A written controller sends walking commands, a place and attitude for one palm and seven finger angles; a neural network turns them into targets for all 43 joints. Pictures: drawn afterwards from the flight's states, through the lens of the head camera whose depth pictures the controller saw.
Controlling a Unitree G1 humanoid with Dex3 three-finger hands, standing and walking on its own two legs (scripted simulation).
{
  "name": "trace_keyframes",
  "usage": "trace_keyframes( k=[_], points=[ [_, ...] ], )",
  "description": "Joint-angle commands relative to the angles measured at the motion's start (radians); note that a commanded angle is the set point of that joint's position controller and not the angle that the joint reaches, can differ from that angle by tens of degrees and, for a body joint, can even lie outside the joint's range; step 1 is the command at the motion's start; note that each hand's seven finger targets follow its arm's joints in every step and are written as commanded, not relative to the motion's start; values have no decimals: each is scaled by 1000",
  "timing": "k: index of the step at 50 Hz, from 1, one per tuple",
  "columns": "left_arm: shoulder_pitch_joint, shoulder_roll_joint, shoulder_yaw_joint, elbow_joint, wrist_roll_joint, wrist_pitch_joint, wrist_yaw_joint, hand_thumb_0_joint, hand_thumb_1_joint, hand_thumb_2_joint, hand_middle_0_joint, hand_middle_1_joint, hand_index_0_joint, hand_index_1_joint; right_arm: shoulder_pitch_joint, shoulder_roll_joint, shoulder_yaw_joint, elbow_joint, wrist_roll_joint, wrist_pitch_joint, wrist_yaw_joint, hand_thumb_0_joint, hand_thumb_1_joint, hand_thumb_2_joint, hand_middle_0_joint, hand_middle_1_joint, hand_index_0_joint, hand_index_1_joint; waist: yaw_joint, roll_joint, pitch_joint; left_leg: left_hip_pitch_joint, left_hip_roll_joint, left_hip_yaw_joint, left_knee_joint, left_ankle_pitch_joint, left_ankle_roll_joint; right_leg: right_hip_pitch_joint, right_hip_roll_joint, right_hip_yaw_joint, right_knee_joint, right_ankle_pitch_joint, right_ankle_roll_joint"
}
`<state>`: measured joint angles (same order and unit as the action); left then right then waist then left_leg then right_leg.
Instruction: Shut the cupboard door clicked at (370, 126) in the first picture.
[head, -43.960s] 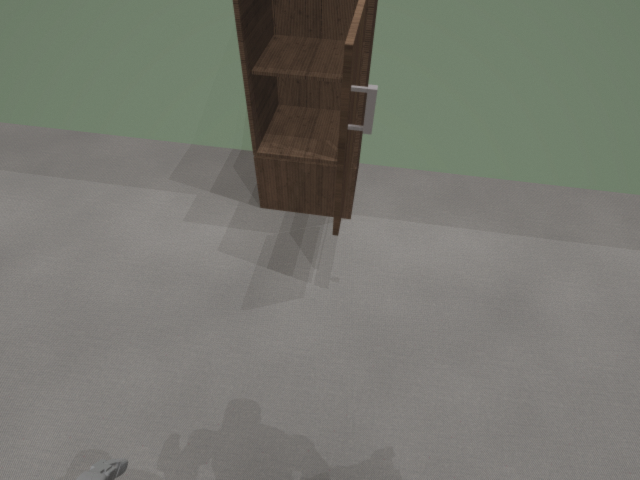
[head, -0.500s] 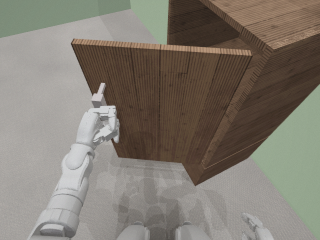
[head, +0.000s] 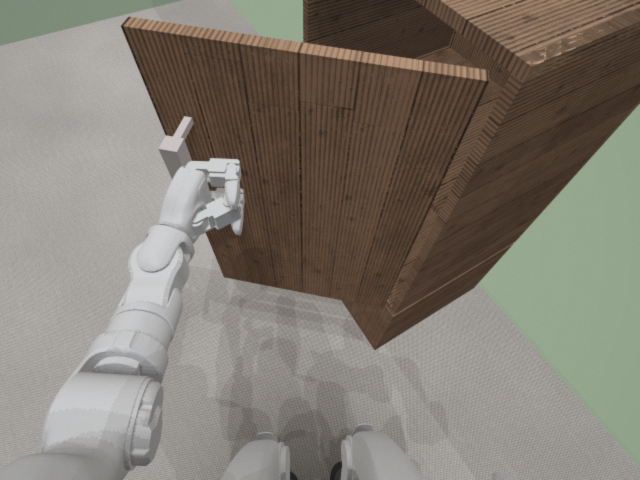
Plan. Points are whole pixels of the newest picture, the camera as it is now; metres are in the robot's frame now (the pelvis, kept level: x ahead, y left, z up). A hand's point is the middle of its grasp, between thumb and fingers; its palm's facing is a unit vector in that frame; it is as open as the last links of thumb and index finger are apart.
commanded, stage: push the door shut along its arc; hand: left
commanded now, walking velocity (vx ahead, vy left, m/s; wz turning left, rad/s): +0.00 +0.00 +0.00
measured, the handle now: (190, 165) +0.51 +0.16 +0.06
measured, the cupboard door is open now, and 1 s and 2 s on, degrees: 48 30 22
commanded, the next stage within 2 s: pull the fist back off the door in 0.98 s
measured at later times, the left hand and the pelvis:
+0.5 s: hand (262, 173) +0.49 +0.06 +0.06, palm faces -0.39 -0.92 -0.05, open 2.9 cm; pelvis +0.00 -0.01 -0.02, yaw +0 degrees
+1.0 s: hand (288, 148) +0.53 +0.02 +0.06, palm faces -0.48 -0.88 -0.05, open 3.5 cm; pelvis +0.00 -0.01 -0.03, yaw +0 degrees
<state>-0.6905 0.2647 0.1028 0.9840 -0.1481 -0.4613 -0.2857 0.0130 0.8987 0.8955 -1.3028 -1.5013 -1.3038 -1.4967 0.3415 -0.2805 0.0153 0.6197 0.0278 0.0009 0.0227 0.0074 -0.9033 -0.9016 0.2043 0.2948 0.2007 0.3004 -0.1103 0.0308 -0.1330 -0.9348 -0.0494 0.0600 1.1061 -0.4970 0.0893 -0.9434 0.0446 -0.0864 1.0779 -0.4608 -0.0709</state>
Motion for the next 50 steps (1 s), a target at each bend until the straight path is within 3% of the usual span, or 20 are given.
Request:
trace_keyframes(
  k=[1,5,6,8,9,13,16,20,21,23,27,28,32,37,38,39,43,45,47,50],
  points=[
    [-535,120,22,-153,-15,-64,-8,0,900,900,-1300,-1500,-1300,-1500,80,-161,-65,-71,3,-25,-8,0,-900,-900,200,300,200,300,-53,-2,-393,269,49,-162,-130,242,-55,116,-15,93,-132,207,29],
    [-571,184,71,-102,-10,-53,-17,0,900,900,-1300,-1500,-1300,-1500,96,-167,-61,-63,1,-22,-12,0,-900,-900,200,300,200,300,-49,11,-425,246,47,-158,-112,263,-52,130,-14,100,-122,229,27],
    [-597,179,63,-95,-9,-47,-19,0,900,900,-1300,-1500,-1300,-1500,101,-165,-58,-63,0,-21,-11,0,-900,-900,200,300,200,300,-64,-6,-425,227,44,-154,-106,262,-47,141,-13,103,-122,236,29],
    [-593,215,92,-62,0,-42,-24,0,900,900,-1300,-1500,-1300,-1500,110,-169,-56,-64,-1,-21,-13,0,-900,-900,200,300,200,300,-54,5,-447,215,45,-156,-96,278,-48,144,-12,103,-107,250,26],
    [-624,194,69,-68,-1,-39,-30,0,900,900,-1300,-1500,-1300,-1500,109,-166,-56,-65,-2,-20,-11,0,-900,-900,200,300,200,300,-66,26,-443,218,44,-151,-89,282,-46,131,-12,106,-109,255,28],
    [-614,199,74,-57,2,-25,-52,0,900,900,-1300,-1500,-1300,-1500,124,-170,-59,-69,-3,-16,-5,0,-900,-900,200,300,200,300,-57,42,-492,250,49,-159,-75,353,-51,128,-9,98,-90,303,26],
    [-690,173,42,-15,6,-1,-56,0,900,900,-1300,-1500,-1300,-1500,134,-171,-57,-60,0,-8,-7,0,-900,-900,200,300,200,300,-99,-8,-418,180,49,-152,-64,276,-40,94,-6,106,-107,252,34],
    [-789,207,45,-4,9,14,-68,0,900,900,-1300,-1500,-1300,-1500,143,-176,-53,-45,-2,-17,-16,0,-900,-900,200,300,200,300,-123,4,-441,131,44,-144,-32,242,-30,98,-6,125,-108,227,33],
    [-809,221,55,1,9,18,-72,0,900,900,-1300,-1500,-1300,-1500,148,-176,-54,-41,-3,-20,-17,0,-900,-900,200,300,200,300,-124,0,-446,121,44,-144,-26,238,-30,105,-7,129,-109,223,34],
    [-830,199,30,-9,8,20,-85,0,900,900,-1300,-1500,-1300,-1500,147,-176,-54,-38,-4,-27,-18,0,-900,-900,200,300,200,300,-122,59,-497,164,43,-151,-14,264,-32,78,-6,124,-94,236,30],
    [-913,183,6,-12,3,44,-99,0,900,900,-1300,-1500,-1300,-1500,164,-178,-52,-25,-7,-39,-19,0,-900,-900,200,300,200,300,-144,94,-513,201,45,-165,0,304,-31,31,1,105,-78,245,26],
    [-905,209,25,-3,7,49,-101,0,900,900,-1300,-1500,-1300,-1500,165,-184,-54,-19,-7,-39,-20,0,-900,-900,200,300,200,300,-141,80,-537,203,48,-166,6,308,-32,34,1,109,-77,249,28],
    [-959,176,-10,-3,2,72,-113,0,900,900,-1300,-1500,-1300,-1500,171,-182,-50,-15,-8,-48,-20,0,-900,-900,200,300,200,300,-157,111,-525,206,45,-168,12,311,-30,4,4,103,-73,239,24],
    [-988,199,7,21,5,95,-119,0,900,900,-1300,-1500,-1300,-1500,182,-188,-50,-4,-12,-54,-23,0,-900,-900,200,300,200,300,-168,80,-535,186,46,-166,29,320,-26,2,9,100,-65,247,24],
    [-988,170,-15,48,7,106,-122,0,900,900,-1300,-1500,-1300,-1500,174,-185,-47,1,-12,-56,-24,0,-900,-900,200,300,200,300,-179,71,-517,167,46,-161,32,303,-26,-7,8,106,-71,237,28],
    [-1013,197,-1,45,10,107,-122,0,900,900,-1300,-1500,-1300,-1500,181,-189,-47,7,-14,-57,-26,0,-900,-900,200,300,200,300,-181,77,-504,159,51,-165,35,294,-27,-17,8,102,-67,224,28],
    [-1065,152,-37,41,14,114,-131,0,900,900,-1300,-1500,-1300,-1500,186,-189,-49,21,-20,-67,-27,0,-900,-900,200,300,200,300,-194,128,-535,223,53,-179,44,329,-30,-85,10,84,-48,223,24],
    [-1068,157,-32,76,19,129,-129,0,900,900,-1300,-1500,-1300,-1500,193,-192,-47,26,-23,-68,-29,0,-900,-900,200,300,200,300,-205,96,-518,196,52,-178,50,314,-27,-91,14,82,-51,209,25],
    [-1111,139,-45,50,23,128,-130,0,900,900,-1300,-1500,-1300,-1500,201,-191,-49,28,-25,-74,-30,0,-900,-900,200,300,200,300,-208,135,-552,230,53,-186,59,352,-25,-123,15,76,-31,223,22],
    [-1116,143,-41,88,31,150,-130,0,900,900,-1300,-1500,-1300,-1500,210,-193,-50,41,-31,-72,-32,0,-900,-900,200,300,200,300,-218,116,-545,231,54,-187,64,357,-27,-137,18,70,-32,221,25]
  ],
)
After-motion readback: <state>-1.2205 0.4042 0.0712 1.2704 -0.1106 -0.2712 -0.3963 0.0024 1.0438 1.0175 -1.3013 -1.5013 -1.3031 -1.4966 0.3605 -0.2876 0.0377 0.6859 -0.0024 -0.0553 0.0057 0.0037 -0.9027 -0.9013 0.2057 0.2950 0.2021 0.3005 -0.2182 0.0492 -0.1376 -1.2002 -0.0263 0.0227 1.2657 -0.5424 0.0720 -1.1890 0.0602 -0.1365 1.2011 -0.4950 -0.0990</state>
